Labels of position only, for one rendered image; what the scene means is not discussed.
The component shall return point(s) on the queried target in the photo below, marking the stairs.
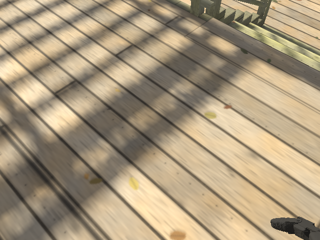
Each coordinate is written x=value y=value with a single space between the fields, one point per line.
x=281 y=42

